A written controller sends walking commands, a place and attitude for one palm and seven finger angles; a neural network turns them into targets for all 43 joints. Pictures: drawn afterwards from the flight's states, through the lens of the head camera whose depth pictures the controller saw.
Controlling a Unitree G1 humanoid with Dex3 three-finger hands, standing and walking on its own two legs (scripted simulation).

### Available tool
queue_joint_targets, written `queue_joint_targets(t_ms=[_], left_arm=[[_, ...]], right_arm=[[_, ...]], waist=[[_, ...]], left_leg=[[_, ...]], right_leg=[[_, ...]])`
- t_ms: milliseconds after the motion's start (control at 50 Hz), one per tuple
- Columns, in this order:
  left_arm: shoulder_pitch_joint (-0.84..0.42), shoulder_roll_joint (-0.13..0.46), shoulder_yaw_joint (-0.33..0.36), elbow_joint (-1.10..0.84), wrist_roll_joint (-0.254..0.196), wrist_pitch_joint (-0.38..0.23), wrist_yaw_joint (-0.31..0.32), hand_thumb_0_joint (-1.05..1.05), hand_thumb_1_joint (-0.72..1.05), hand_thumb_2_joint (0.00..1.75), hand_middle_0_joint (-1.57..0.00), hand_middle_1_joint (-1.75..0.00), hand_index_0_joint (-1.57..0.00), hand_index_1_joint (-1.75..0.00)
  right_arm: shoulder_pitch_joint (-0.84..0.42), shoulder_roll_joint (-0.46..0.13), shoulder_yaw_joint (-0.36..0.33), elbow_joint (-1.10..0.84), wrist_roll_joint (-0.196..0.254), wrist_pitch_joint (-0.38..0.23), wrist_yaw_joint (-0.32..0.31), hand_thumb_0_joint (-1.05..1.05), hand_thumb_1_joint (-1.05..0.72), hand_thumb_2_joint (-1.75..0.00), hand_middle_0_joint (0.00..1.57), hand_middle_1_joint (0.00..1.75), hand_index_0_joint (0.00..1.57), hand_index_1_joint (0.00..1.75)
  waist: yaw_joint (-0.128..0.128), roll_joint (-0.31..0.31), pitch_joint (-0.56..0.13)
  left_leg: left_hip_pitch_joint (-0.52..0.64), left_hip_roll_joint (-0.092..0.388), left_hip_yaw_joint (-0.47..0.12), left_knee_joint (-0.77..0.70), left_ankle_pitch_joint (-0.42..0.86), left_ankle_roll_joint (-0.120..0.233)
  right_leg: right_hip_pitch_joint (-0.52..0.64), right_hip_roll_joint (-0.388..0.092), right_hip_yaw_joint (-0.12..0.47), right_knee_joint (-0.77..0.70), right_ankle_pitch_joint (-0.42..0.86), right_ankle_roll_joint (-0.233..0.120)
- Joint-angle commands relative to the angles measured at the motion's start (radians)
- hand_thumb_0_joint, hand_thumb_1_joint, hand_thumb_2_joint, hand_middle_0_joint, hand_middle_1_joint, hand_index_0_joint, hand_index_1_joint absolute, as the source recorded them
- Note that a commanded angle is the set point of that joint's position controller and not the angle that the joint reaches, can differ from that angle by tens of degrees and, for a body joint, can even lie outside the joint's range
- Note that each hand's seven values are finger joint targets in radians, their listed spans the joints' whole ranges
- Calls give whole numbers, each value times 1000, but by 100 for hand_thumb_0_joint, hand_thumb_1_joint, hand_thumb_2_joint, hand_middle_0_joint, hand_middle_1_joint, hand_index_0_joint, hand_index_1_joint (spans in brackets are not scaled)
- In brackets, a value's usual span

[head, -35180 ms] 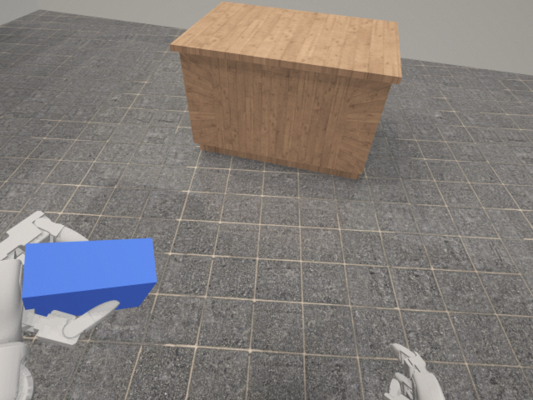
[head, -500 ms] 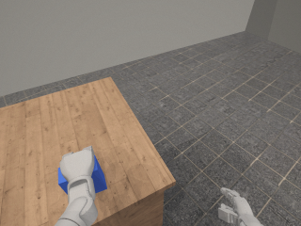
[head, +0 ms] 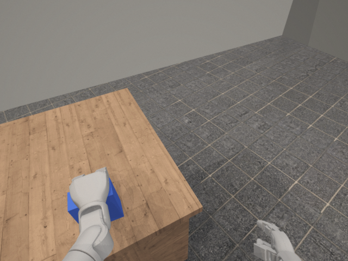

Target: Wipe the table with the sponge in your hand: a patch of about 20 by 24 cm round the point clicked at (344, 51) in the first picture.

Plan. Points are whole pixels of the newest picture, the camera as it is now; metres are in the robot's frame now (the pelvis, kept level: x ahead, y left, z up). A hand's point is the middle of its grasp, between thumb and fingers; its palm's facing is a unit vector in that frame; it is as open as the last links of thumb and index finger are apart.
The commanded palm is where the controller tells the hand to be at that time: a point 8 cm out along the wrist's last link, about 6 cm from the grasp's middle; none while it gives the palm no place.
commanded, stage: wipe back along the middle lane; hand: left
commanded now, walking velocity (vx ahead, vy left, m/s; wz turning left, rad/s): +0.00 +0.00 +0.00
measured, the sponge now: (99, 208) +0.26 +0.24 -0.06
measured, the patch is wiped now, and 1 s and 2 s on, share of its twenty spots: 0.50 0.55 0.55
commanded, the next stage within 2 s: slide across to the third lane in 0.08 s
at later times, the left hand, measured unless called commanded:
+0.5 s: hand (99, 198) +0.27 +0.23 -0.01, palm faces -0.08 -0.05 -1.00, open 9.8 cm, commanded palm +0.24 +0.18 +0.03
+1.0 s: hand (112, 193) +0.28 +0.20 -0.01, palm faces -0.08 -0.01 -1.00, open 9.7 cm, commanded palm +0.26 +0.15 +0.03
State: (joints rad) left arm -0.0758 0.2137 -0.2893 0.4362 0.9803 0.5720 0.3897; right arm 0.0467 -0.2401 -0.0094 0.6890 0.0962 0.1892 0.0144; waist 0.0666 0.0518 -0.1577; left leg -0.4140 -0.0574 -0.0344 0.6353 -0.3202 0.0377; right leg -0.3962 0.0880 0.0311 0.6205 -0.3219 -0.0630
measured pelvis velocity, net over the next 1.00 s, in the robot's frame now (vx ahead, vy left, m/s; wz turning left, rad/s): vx -0.02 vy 0.00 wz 0.06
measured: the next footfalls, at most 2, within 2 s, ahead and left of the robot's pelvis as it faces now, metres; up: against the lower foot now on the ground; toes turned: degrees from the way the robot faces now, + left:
none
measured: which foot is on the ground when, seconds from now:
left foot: down 0.00-1.00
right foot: down 0.00-1.00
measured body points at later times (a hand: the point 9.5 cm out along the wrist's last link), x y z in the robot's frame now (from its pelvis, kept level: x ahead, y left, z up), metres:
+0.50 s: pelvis +0.00 +0.01 +0.00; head -0.01 -0.02 +0.45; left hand +0.27 +0.23 +0.04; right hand +0.23 -0.20 -0.09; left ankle +0.00 +0.10 -0.72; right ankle -0.01 -0.08 -0.72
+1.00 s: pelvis -0.02 +0.00 +0.00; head -0.03 -0.03 +0.45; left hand +0.28 +0.20 +0.04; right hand +0.21 -0.19 -0.11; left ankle +0.00 +0.10 -0.72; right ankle -0.01 -0.08 -0.72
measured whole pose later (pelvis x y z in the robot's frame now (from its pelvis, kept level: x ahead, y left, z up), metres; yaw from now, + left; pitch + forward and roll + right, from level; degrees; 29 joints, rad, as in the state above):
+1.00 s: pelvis -0.02 +0.00 +0.00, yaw +3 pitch +5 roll +0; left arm -0.36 0.13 -0.47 0.72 0.91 0.59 0.41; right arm 0.03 -0.21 -0.01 0.74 0.10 0.18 0.05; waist 0.09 0.06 -0.14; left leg -0.45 -0.08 -0.08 0.67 -0.30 0.03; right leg -0.41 0.07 -0.02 0.66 -0.33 -0.06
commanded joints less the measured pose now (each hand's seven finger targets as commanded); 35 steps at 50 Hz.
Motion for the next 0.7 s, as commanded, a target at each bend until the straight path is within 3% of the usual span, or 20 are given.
queue_joint_targets(t_ms=[0,40,100,140,180,220,260,320,420,480,600,640,680], left_arm=[[-20,-3,9,-48,-48,-1,-39,0,10,130,-120,-160,-120,-160],[-20,-15,-5,-45,-49,-1,-38,0,10,130,-120,-160,-120,-160],[-49,13,23,-46,-49,5,-38,0,10,130,-120,-160,-120,-160],[-47,-30,-27,-44,-40,6,-39,0,10,130,-120,-160,-120,-160],[-64,-22,-26,-56,-38,5,-38,0,10,130,-120,-160,-120,-160],[-100,-49,-56,-100,-44,-2,-37,0,10,130,-120,-160,-120,-160],[-120,-66,-76,-90,-53,-1,-38,0,10,130,-120,-160,-120,-160],[-205,-93,-116,-119,-58,-13,-40,0,10,130,-120,-160,-120,-160],[-269,-107,-130,-100,-64,-32,-38,0,10,130,-120,-160,-120,-160],[-312,-152,-180,-78,-58,-42,-39,0,10,130,-120,-160,-120,-160],[-355,-211,-222,-45,-76,-57,-30,0,10,130,-120,-160,-120,-160],[-419,-227,-240,-23,-78,-59,-22,0,10,130,-120,-160,-120,-160],[-419,-239,-243,6,-87,-56,-17,0,10,130,-120,-160,-120,-160]], right_arm=[[-212,-114,-37,-173,-4,-43,5,0,-90,-90,20,30,20,30],[-205,-112,-36,-174,-3,-41,4,0,-90,-90,20,30,20,30],[-214,-116,-34,-172,-3,-38,-1,0,-90,-90,20,30,20,30],[-210,-110,-33,-176,-1,-38,3,0,-90,-90,20,30,20,30],[-214,-110,-35,-176,-3,-37,4,0,-90,-90,20,30,20,30],[-220,-105,-38,-182,-1,-42,7,0,-90,-90,20,30,20,30],[-221,-104,-36,-181,1,-45,10,0,-90,-90,20,30,20,30],[-228,-101,-36,-177,3,-50,8,0,-90,-90,20,30,20,30],[-224,-99,-38,-164,2,-63,7,0,-90,-90,20,30,20,30],[-221,-98,-37,-154,2,-63,12,0,-90,-90,20,30,20,30],[-221,-94,-42,-147,0,-66,29,0,-90,-90,20,30,20,30],[-215,-92,-42,-134,2,-64,31,0,-90,-90,20,30,20,30],[-216,-90,-42,-132,3,-63,34,0,-90,-90,20,30,20,30]], waist=[[7,-137,-114],[0,-151,-102],[3,-144,-92],[-4,-123,-84],[-4,-137,-104],[-8,-101,-129],[-16,-124,-108],[-28,-109,-116],[-28,-133,-135],[-42,-140,-121],[-33,-146,-138],[-50,-146,-130],[-42,-166,-126]], left_leg=[[33,15,-28,-68,201,-2],[32,16,-24,-63,194,0],[24,16,-31,-78,171,-3],[39,18,-29,-72,180,-2],[44,19,-30,-68,183,-2],[77,22,-32,-66,201,1],[75,25,-37,-68,191,1],[103,31,-44,-73,190,3],[124,32,-51,-76,190,5],[122,31,-53,-68,192,5],[122,34,-67,-59,206,2],[125,35,-68,-53,184,3],[110,30,-65,-53,170,5]], right_leg=[[103,-47,60,-89,332,-23],[99,-48,51,-88,325,-18],[92,-45,61,-98,287,-21],[72,-45,44,-92,280,-21],[78,-45,45,-90,281,-20],[79,-45,41,-84,284,-23],[67,-42,31,-88,273,-22],[54,-42,26,-89,250,-21],[58,-42,17,-90,243,-19],[37,-44,10,-88,249,-18],[21,-42,-8,-70,247,-22],[0,-45,-20,-65,225,-17],[6,-47,-22,-69,215,-16]])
